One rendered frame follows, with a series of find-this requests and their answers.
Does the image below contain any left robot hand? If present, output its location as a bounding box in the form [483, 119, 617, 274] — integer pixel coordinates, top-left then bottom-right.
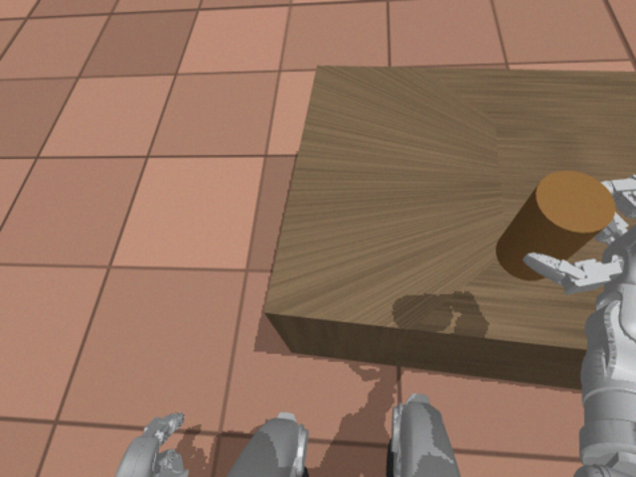
[114, 412, 189, 477]

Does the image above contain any can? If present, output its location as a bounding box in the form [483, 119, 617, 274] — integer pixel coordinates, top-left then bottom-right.
[496, 171, 615, 281]

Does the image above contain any right robot arm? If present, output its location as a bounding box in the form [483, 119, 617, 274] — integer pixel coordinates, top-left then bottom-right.
[573, 283, 636, 477]

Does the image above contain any right robot hand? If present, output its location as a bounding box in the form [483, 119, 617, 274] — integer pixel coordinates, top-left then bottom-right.
[523, 175, 636, 295]

